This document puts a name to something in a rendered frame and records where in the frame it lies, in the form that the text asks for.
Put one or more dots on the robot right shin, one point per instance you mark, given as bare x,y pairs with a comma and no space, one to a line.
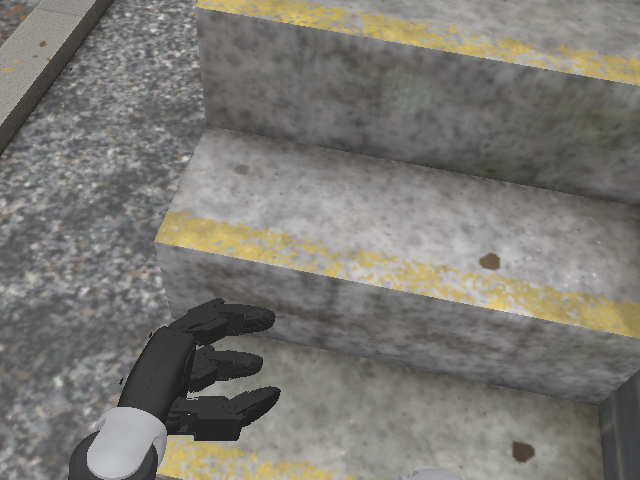
422,468

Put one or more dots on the left robot hand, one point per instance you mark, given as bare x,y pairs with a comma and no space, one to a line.
170,366

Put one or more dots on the robot left forearm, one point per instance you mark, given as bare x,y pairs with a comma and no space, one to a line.
126,444

